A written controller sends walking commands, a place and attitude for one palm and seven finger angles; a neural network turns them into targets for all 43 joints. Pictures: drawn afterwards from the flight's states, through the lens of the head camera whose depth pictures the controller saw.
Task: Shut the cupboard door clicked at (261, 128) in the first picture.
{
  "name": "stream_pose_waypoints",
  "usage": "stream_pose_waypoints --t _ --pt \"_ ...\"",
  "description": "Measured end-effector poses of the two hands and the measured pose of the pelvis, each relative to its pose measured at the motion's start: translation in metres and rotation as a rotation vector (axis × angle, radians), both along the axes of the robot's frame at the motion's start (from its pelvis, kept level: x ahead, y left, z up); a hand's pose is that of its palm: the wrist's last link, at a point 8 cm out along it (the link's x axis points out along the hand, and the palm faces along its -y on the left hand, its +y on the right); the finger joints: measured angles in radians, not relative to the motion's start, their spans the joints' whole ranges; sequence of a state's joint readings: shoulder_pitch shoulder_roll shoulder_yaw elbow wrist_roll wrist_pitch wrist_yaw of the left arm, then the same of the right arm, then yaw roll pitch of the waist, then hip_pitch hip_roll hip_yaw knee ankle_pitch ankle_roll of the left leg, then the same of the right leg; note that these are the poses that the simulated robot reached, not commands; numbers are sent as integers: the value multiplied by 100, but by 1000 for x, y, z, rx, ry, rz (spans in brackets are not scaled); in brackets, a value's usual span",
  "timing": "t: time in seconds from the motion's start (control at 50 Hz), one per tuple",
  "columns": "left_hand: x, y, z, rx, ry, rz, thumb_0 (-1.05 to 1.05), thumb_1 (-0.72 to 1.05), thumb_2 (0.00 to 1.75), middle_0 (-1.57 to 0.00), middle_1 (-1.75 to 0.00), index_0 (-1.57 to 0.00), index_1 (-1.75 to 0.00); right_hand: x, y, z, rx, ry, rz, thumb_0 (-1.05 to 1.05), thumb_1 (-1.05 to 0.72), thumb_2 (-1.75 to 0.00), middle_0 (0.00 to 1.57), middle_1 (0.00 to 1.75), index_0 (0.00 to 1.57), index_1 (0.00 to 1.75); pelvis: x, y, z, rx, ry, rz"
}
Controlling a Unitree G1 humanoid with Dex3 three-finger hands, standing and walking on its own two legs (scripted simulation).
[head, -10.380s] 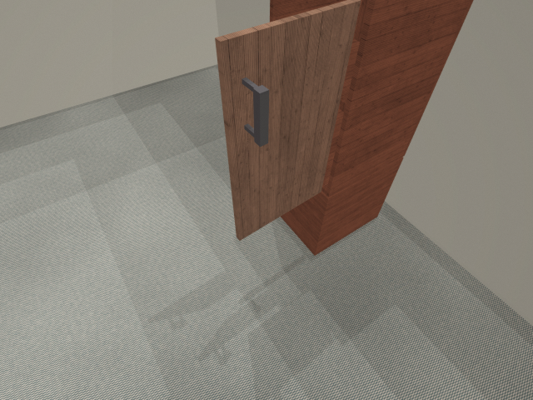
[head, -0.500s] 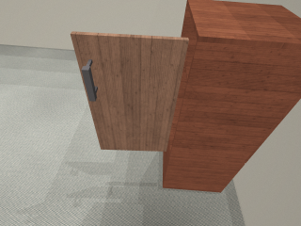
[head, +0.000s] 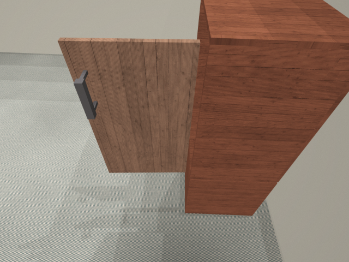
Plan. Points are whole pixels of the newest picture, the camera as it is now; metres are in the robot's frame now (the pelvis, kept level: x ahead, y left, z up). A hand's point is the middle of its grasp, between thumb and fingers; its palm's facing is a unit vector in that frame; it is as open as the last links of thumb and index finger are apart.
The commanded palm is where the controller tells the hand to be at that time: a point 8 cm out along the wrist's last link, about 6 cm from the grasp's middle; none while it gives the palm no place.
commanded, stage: look again from close up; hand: left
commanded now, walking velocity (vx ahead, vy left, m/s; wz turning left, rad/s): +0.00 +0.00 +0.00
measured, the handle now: (88, 95) +0.50 +0.27 +0.11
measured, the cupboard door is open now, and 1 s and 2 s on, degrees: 93 93 93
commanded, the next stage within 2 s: shuffle to correct the standing spot in 0.16 s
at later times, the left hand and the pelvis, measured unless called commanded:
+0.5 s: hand out of the picture +0.04 +0.19 -0.18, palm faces +0.05 -0.98 -0.20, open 7.4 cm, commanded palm none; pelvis +0.02 +0.00 +0.00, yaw +1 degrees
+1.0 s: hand out of the picture +0.12 +0.21 -0.18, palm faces +0.04 -0.98 -0.20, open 7.4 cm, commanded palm none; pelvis +0.07 +0.03 +0.00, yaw +0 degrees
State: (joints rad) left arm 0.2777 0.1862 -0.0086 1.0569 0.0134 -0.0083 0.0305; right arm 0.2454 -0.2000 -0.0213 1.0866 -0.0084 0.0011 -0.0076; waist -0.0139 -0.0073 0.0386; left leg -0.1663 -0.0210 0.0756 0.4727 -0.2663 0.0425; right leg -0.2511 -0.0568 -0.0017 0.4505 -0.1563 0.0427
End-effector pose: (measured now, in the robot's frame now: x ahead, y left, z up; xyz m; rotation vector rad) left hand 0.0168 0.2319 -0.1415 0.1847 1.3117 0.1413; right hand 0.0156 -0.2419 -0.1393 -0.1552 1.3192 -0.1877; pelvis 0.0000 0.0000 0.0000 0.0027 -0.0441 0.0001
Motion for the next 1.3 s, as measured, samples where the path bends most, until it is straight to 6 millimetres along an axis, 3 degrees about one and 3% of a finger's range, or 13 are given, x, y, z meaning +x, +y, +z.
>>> stream_pose_waypoints --t 0.2,0.38,0.48,0.6,0.76,0.9,0.98,1.12,1.3 --pt "23 -6 3 6 -38 -13 0 91 90 -20 -30 -20 -30 6 -5 0 9 8 4 0 -91 -90 20 30 20 30 5 -9 2 -1 8 1" --pt "25 -3 3 14 -26 7 0 91 90 -20 -30 -20 -30 8 -10 1 -1 44 15 0 -91 -90 20 30 20 30 12 -10 2 -6 15 9" --pt "17 2 -3 -7 5 45 0 91 90 -20 -30 -20 -30 5 -1 1 -10 82 18 0 -91 -90 20 30 19 30 22 0 -1 -22 30 17" --pt "14 17 -11 -31 78 57 0 91 90 -20 -30 -20 -30 -4 23 4 -19 111 -12 0 -91 -90 20 30 19 30 40 20 -3 -20 38 0" --pt "62 23 -10 -29 17 54 1 91 90 -20 -30 -20 -30 -13 59 -1 28 209 -39 0 -91 -90 20 30 20 30 65 28 -4 -13 20 19" --pt "91 24 -6 -16 -6 31 0 92 90 -20 -30 -20 -30 22 72 -6 47 143 -66 0 -91 -90 21 30 20 30 69 32 -1 -24 26 8" --pt "97 23 -6 -13 -27 31 0 92 90 -20 -30 -20 -30 38 67 -8 31 108 -51 2 -93 -90 21 30 20 30 67 31 -3 -19 23 6" --pt "86 15 -8 -3 -38 30 0 91 90 -20 -30 -20 -30 53 42 -7 7 28 -31 2 -93 -90 21 30 20 30 61 23 -6 -17 22 7" --pt "49 0 3 14 -11 26 0 91 90 -20 -30 -20 -30 73 19 -12 29 -102 37 1 -92 -90 20 30 19 30 53 5 -6 -1 -5 -2"
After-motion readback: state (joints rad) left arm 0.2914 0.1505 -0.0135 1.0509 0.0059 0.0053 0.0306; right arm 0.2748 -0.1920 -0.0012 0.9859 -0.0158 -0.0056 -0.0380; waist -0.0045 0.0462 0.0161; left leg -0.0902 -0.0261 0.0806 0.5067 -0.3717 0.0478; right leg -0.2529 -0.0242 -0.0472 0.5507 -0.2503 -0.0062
